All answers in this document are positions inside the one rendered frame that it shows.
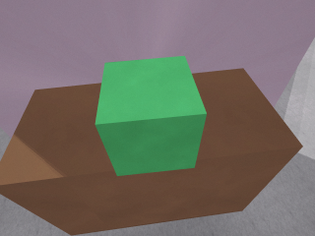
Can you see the pedestal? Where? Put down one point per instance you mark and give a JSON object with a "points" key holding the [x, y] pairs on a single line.
{"points": [[56, 165]]}

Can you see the carton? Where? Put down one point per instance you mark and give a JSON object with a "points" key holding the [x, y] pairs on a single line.
{"points": [[150, 115]]}

